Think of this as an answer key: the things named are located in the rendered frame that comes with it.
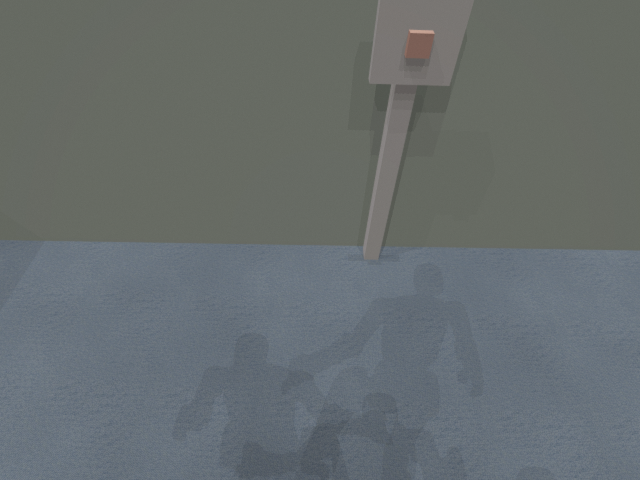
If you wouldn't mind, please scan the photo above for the button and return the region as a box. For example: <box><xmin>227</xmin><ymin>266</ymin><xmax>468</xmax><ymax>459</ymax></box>
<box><xmin>404</xmin><ymin>30</ymin><xmax>435</xmax><ymax>59</ymax></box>

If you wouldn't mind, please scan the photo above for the panel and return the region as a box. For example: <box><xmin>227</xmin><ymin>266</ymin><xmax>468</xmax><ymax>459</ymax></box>
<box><xmin>363</xmin><ymin>0</ymin><xmax>474</xmax><ymax>260</ymax></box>

